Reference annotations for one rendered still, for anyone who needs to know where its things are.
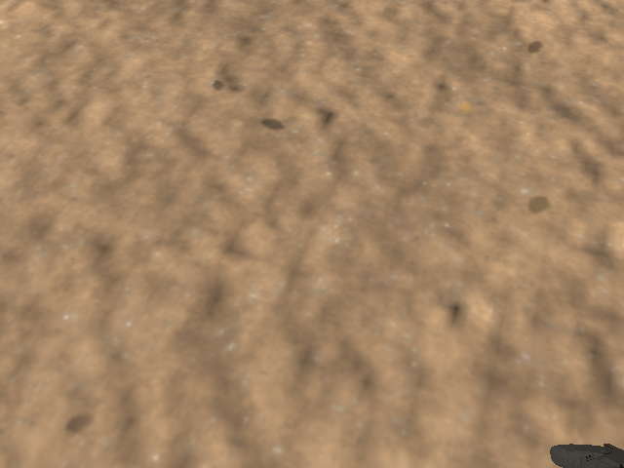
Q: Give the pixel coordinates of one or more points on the robot right hand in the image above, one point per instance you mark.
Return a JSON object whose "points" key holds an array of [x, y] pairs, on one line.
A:
{"points": [[587, 456]]}

